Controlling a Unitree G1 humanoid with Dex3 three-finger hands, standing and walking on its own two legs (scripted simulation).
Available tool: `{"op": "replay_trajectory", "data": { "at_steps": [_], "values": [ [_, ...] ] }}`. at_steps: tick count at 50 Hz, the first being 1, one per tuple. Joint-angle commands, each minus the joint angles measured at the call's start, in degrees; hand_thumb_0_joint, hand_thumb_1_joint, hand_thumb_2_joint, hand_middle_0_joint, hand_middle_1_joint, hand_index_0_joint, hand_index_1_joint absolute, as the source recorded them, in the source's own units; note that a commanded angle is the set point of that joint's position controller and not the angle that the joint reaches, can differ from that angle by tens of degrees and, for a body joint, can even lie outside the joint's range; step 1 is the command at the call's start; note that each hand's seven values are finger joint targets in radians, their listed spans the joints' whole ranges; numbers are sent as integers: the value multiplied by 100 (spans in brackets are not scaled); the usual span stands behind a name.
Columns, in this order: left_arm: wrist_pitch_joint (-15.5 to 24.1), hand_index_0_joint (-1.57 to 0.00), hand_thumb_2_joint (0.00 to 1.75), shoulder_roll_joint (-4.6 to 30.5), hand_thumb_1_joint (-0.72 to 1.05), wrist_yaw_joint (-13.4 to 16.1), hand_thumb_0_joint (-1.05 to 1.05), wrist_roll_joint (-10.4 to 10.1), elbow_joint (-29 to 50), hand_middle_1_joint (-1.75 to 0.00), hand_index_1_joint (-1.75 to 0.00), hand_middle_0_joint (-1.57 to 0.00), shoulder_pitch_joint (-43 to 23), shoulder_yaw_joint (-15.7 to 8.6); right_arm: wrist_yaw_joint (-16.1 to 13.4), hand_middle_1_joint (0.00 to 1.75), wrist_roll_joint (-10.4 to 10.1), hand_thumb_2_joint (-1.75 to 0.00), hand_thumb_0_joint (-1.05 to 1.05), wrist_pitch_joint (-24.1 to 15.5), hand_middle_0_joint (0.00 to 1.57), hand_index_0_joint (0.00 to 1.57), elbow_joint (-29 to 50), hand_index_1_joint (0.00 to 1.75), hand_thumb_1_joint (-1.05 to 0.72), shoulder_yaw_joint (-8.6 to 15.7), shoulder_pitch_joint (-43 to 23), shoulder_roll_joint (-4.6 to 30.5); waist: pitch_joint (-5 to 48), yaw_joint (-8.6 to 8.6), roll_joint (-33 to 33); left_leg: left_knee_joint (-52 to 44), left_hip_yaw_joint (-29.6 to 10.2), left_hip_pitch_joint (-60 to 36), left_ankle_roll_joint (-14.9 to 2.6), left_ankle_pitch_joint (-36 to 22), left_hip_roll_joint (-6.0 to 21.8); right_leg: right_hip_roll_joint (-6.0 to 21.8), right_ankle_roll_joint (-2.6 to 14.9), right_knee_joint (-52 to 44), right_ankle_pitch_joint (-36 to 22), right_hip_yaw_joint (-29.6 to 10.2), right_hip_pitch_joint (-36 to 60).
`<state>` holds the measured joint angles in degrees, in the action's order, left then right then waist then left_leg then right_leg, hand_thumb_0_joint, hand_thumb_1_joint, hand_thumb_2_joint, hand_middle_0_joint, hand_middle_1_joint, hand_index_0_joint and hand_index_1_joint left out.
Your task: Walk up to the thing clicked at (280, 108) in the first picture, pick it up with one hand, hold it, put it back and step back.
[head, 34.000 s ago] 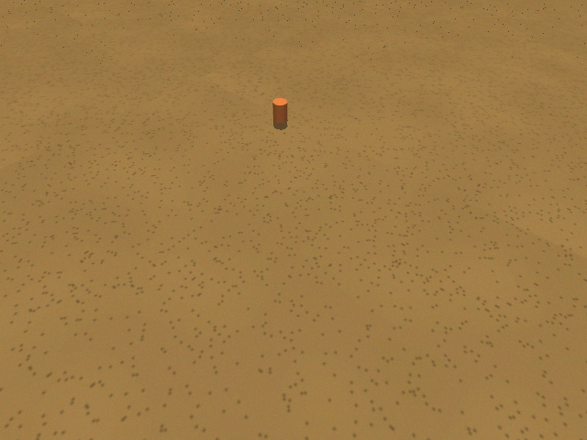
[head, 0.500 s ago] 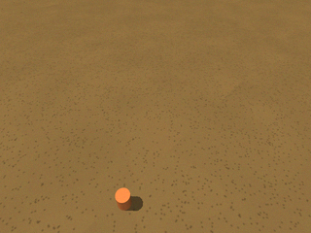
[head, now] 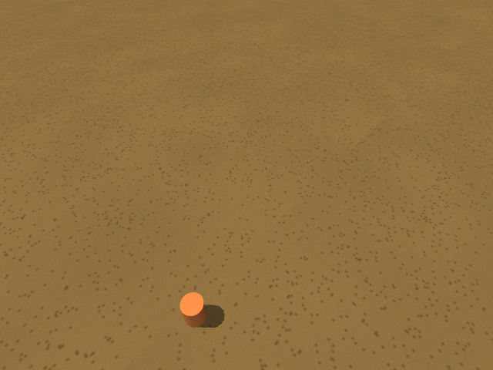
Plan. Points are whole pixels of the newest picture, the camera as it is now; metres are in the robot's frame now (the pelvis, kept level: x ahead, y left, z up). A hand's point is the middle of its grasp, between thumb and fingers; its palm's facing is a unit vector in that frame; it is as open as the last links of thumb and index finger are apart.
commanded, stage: stand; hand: left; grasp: from above
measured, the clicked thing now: (193, 310) +0.49 +0.21 -0.72
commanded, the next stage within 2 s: step back in 1.36 s
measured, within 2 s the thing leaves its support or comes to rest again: neither
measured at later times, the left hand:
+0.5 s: hand out of the picture +0.10 +0.24 -0.15, palm faces +0.03 -0.94 -0.33, open 7.4 cm
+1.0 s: hand out of the picture +0.09 +0.24 -0.15, palm faces +0.02 -0.94 -0.34, open 7.4 cm
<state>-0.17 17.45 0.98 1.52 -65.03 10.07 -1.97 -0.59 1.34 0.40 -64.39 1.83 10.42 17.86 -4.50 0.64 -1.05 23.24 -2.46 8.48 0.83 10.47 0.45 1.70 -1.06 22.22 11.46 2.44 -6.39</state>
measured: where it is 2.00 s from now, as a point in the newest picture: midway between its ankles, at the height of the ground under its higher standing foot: outside the picture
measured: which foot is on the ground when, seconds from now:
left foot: down 0.00-1.00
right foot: down 0.00-1.00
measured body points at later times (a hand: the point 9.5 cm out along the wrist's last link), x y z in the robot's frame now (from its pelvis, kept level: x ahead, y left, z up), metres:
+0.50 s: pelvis +0.03 +0.00 +0.00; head +0.03 -0.01 +0.45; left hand +0.10 +0.29 -0.13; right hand +0.11 -0.29 -0.14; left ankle +0.03 +0.13 -0.74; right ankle +0.01 -0.13 -0.74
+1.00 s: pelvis +0.02 -0.01 +0.00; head +0.02 -0.01 +0.45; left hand +0.09 +0.29 -0.13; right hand +0.10 -0.30 -0.13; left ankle +0.03 +0.13 -0.74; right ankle +0.01 -0.13 -0.74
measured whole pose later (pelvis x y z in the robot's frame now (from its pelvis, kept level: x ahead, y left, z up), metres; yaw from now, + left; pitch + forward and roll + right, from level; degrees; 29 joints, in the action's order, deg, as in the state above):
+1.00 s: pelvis +0.02 -0.01 +0.00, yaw +0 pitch -4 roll +0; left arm 0.3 18.4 0.2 1.1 -65.4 6.3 -1.6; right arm -0.5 0.8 -0.4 -65.4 0.6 6.3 19.2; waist -3.7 0.5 -0.8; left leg 18.5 -2.7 5.3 1.6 9.6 0.9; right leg 1.3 -0.4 18.6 11.3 2.8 -3.7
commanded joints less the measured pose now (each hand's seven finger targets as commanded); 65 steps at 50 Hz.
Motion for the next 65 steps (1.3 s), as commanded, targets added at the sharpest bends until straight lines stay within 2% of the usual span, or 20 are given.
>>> {"op": "replay_trajectory", "data": {
  "at_steps": [1, 6, 9, 11, 14, 17, 19, 23, 27, 28, 29, 32, 36, 39, 45, 49, 54, 57, 60, 65],
  "values": [
    [129, -20, 90, 1152, 90, 76, 0, -30, 302, -30, -30, -20, -201, -210, -56, 30, -7, -90, 0, -147, 20, 20, 360, 30, -90, 131, -326, 1037, 193, 27, 41, -590, -578, 198, -245, 5, 461, 518, 148, -584, 170, -568, 4],
    [135, -20, 90, 1159, 90, 73, 0, -54, 278, -30, -30, -20, -328, -223, -88, 30, -14, -90, 0, -157, 20, 20, 286, 30, -90, 91, -250, 1038, 359, -5, 72, -516, -504, 1, -236, -626, 510, 569, 146, -562, -409, -548, 178],
    [125, -20, 90, 1103, 90, 67, 0, -60, 244, -30, -30, -20, -328, -206, -93, 30, -26, -90, 0, -160, 20, 20, 266, 30, -90, 58, -289, 1008, 334, 18, 68, -543, -506, -8, -219, -739, 511, 534, 126, -561, -494, -480, 213],
    [122, -20, 90, 1105, 90, 66, 0, -64, 249, -30, -30, -20, -369, -214, -104, 30, -29, -90, 0, -172, 20, 20, 288, 30, -90, 62, -371, 1055, 433, 26, 26, -526, -493, -123, -220, -1064, 539, 550, 123, -531, -800, -460, 282],
    [103, -20, 90, 1109, 90, 57, 0, -63, 253, -30, -30, -20, -439, -214, -115, 30, -25, -90, 0, -189, 20, 20, 264, 30, -90, 52, -360, 1056, 430, 14, 45, -560, -472, -161, -186, -1154, 559, 534, 133, -520, -784, -439, 275],
    [131, -20, 90, 1129, 90, 65, 0, -72, 282, -30, -30, -20, -507, -218, -117, 30, -35, -90, 0, -199, 20, 20, 267, 30, -90, 68, -424, 1113, 584, -2, 54, -490, -454, -276, -197, -1592, 592, 579, 114, -484, -1296, -434, 430],
    [118, -20, 90, 1103, 90, 65, 0, -68, 256, -30, -30, -20, -503, -215, -129, 30, -40, -90, 0, -199, 20, 20, 261, 30, -90, 64, -442, 1094, 616, -5, 90, -478, -439, -334, -205, -1615, 604, 581, 121, -476, -1317, -416, 453],
    [112, -20, 90, 1111, 90, 52, 0, -67, 260, -30, -30, -20, -558, -212, -121, 30, -33, -90, 0, -196, 20, 20, 249, 30, -90, 55, -519, 1141, 461, -5, 64, -587, -437, -221, -189, -1324, 581, 552, 96, -561, -998, -403, 373],
    [128, -20, 90, 1156, 90, 47, 0, -60, 287, -30, -30, -20, -643, -224, -115, 30, -33, -90, 0, -205, 20, 20, 276, 30, -90, 62, -604, 1172, 550, -9, 118, -570, -433, -276, -193, -1463, 613, 592, 100, -537, -1137, -413, 429],
    [120, -20, 90, 1167, 90, 46, 0, -50, 274, -30, -30, -20, -600, -217, -108, 30, -40, -90, 0, -201, 20, 20, 270, 30, -90, 62, -628, 1138, 490, -1, 122, -623, -451, -350, -171, -1335, 612, 560, 103, -573, -915, -381, 289],
    [133, -20, 90, 1187, 90, 47, 0, -51, 300, -30, -30, -20, -616, -214, -106, 30, -43, -90, 0, -206, 20, 20, 291, 30, -90, 85, -659, 1200, 597, -2, 93, -568, -433, -460, -184, -1517, 629, 594, 116, -577, -1125, -414, 326],
    [141, -20, 90, 1211, 90, 45, 0, -53, 300, -30, -30, -20, -700, -203, -94, 30, -35, -90, 0, -191, 20, 20, 265, 30, -90, 68, -677, 1171, 465, -46, 154, -626, -430, -295, -167, -1114, 597, 586, 109, -662, -825, -431, 292],
    [154, -20, 90, 1234, 90, 33, 0, -57, 304, -30, -30, -20, -635, -195, -78, 30, -41, -90, 0, -192, 20, 20, 268, 30, -90, 73, -725, 1187, 591, -4, 93, -612, -424, -353, -177, -1249, 610, 607, 137, -623, -1014, -419, 377],
    [163, -20, 90, 1261, 90, 25, 0, -61, 293, -30, -30, -20, -650, -184, -60, 30, -49, -90, 0, -189, 20, 20, 248, 30, -90, 56, -674, 1197, 480, -33, 93, -687, -433, -235, -171, -1063, 599, 598, 137, -684, -797, -438, 350],
    [175, -20, 90, 1305, 90, 20, 0, -59, 334, -30, -30, -20, -642, -182, -51, 30, -40, -90, 0, -186, 20, 20, 260, 30, -90, 65, -673, 1230, 541, -48, 73, -680, -423, -230, -177, -982, 602, 623, 165, -691, -790, -464, 358],
    [167, -20, 90, 1316, 90, 6, 0, -63, 321, -30, -30, -20, -615, -172, -42, 30, -47, -90, 0, -187, 20, 20, 237, 30, -90, 65, -681, 1226, 399, -34, 90, -753, -452, -186, -143, -779, 595, 589, 171, -735, -463, -457, 215],
    [188, -20, 90, 1358, 90, -1, 0, -58, 355, -30, -30, -20, -599, -159, -31, 30, -40, -90, 0, -181, 20, 20, 255, 30, -90, 69, -636, 1247, 465, -54, 163, -709, -435, -231, -163, -773, 598, 610, 180, -748, -555, -491, 222],
    [181, -20, 90, 1338, 90, -13, 0, -75, 322, -30, -30, -20, -596, -149, -25, 30, -48, -90, 0, -162, 20, 20, 212, 30, -90, 66, -584, 1270, 260, -62, 130, -768, -459, -40, -155, -399, 573, 585, 170, -828, -144, -509, 131],
    [193, -20, 90, 1355, 90, -13, 0, -72, 365, -30, -30, -20, -551, -147, -17, 30, -49, -90, 0, -184, 20, 20, 248, 30, -90, 82, -606, 1297, 401, -31, 61, -763, -471, -89, -173, -615, 603, 608, 206, -768, -327, -509, 261],
    [201, -20, 90, 1359, 90, -20, 0, -77, 368, -30, -30, -20, -556, -142, -12, 30, -42, -90, 0, -180, 20, 20, 259, 30, -90, 60, -578, 1286, 405, -45, 77, -725, -463, -63, -168, -607, 585, 614, 194, -775, -414, -518, 239]
  ]
}}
